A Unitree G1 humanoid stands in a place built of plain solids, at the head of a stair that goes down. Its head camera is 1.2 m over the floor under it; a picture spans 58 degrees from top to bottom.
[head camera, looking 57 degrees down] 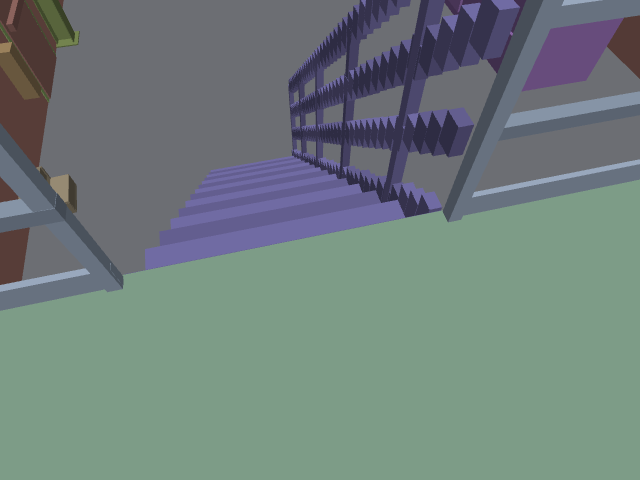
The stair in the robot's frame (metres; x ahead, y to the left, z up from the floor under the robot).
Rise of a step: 0.21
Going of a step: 0.23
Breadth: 1.07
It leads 14 degrees to the left of straight ahead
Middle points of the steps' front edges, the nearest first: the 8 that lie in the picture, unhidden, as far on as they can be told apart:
0.78 0.10 0.00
1.00 0.15 -0.21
1.22 0.21 -0.41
1.44 0.26 -0.62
1.66 0.31 -0.83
1.88 0.37 -1.03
2.10 0.42 -1.24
2.32 0.47 -1.45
